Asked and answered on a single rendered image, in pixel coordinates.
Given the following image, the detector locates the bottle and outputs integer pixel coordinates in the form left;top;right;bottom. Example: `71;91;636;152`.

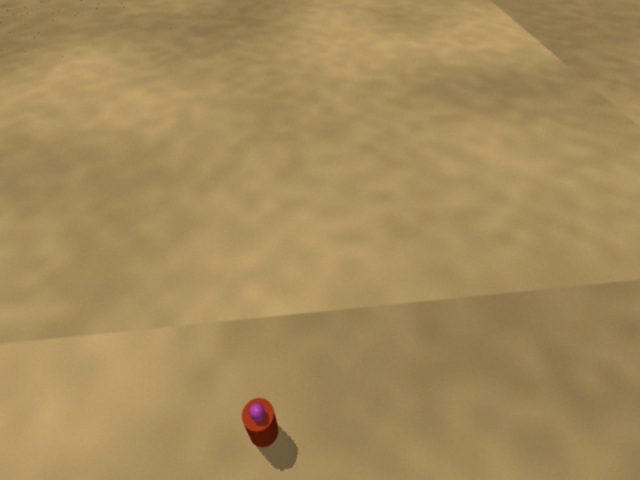
242;398;278;447

